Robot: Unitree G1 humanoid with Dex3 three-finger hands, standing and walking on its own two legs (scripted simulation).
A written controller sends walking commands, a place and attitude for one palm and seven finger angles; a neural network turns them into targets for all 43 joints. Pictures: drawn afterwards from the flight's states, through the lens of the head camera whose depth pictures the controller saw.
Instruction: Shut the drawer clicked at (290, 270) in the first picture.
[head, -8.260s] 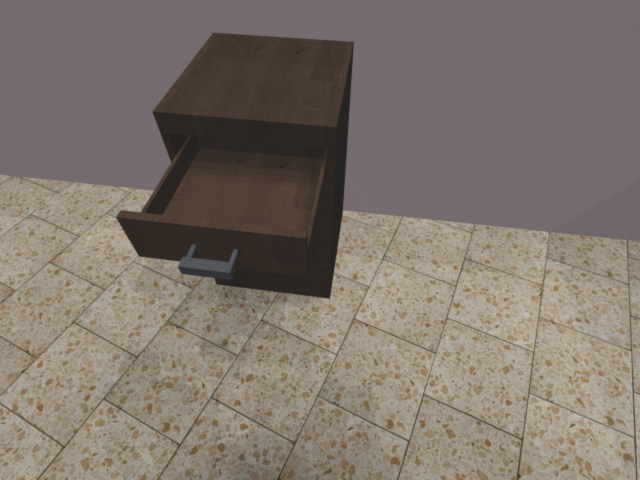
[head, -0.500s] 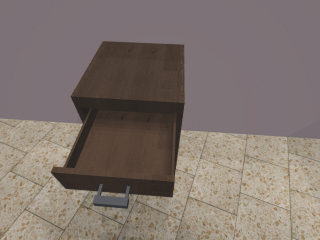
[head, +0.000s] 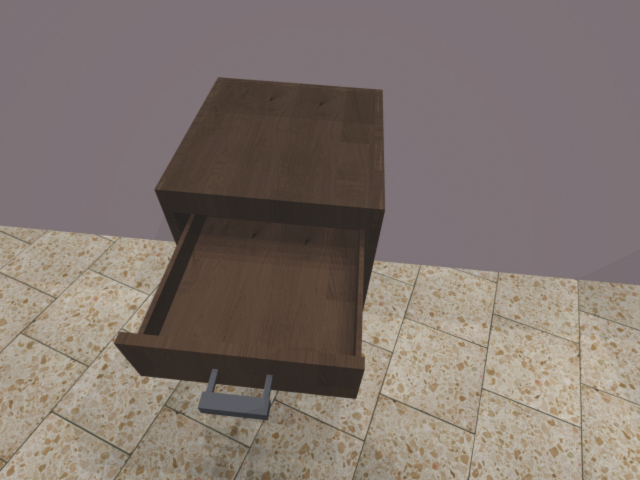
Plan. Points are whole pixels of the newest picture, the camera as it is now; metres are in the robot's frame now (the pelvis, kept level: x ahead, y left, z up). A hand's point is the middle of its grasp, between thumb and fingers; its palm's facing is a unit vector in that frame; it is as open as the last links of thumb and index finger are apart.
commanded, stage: look again from close up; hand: left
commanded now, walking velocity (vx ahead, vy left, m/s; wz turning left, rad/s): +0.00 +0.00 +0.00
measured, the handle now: (238, 391) +0.27 +0.15 -0.16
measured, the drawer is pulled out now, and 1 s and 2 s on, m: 0.28 0.28 0.28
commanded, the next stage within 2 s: raise the hand and make a fist in 0.58 s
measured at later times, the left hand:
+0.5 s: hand out of the picture -0.02 +0.15 -0.17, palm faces +0.01 -0.98 -0.18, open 7.4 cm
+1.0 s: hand (242, 455) +0.16 +0.10 -0.02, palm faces -0.06 -1.00 +0.03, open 6.5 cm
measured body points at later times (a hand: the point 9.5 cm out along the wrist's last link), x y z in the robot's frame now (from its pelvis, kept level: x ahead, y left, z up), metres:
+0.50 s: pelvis -0.01 -0.01 +0.00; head +0.00 -0.01 +0.45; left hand -0.02 +0.21 -0.16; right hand -0.01 -0.22 -0.16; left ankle -0.02 +0.10 -0.74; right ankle -0.03 -0.12 -0.74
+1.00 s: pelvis -0.05 -0.03 -0.06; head -0.03 -0.02 +0.39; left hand +0.15 +0.16 -0.02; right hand +0.14 -0.29 -0.11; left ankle -0.02 +0.10 -0.74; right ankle -0.03 -0.12 -0.74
